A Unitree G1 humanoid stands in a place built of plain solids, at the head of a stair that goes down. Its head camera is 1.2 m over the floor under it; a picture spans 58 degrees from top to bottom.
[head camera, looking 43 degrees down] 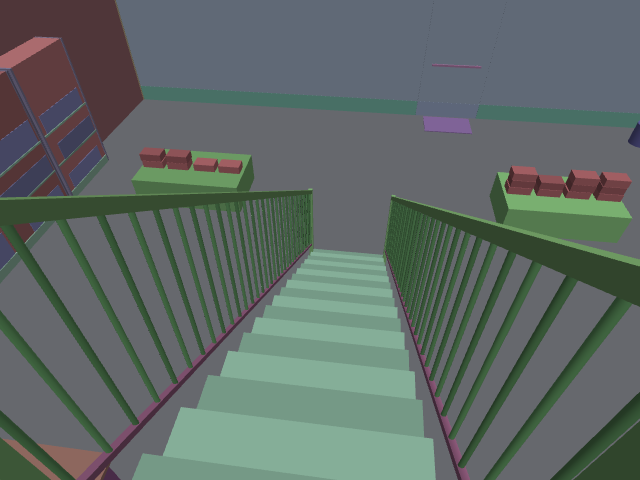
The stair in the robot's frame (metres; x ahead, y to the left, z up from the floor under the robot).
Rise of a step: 0.17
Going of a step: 0.23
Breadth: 0.92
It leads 7 degrees to the right of straight ahead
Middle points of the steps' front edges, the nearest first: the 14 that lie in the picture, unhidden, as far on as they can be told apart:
0.69 0.06 -0.34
0.92 0.03 -0.50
1.14 0.00 -0.67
1.37 -0.03 -0.83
1.59 -0.06 -1.00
1.82 -0.08 -1.16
2.04 -0.11 -1.33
2.27 -0.14 -1.49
2.49 -0.17 -1.65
2.72 -0.20 -1.82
2.94 -0.23 -1.98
3.17 -0.25 -2.15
3.40 -0.28 -2.31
3.62 -0.31 -2.48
